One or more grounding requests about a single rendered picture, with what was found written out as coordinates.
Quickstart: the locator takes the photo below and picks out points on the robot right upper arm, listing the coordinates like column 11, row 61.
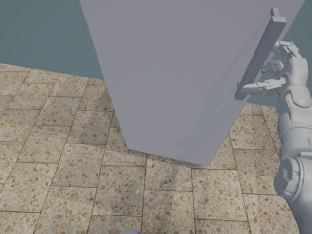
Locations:
column 293, row 182

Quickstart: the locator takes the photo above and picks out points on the right robot forearm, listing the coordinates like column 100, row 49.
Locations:
column 294, row 125

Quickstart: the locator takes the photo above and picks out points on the handle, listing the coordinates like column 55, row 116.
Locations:
column 270, row 36

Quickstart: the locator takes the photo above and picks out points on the fridge door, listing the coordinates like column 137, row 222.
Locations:
column 171, row 67

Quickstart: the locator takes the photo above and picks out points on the robot right hand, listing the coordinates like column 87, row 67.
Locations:
column 294, row 72

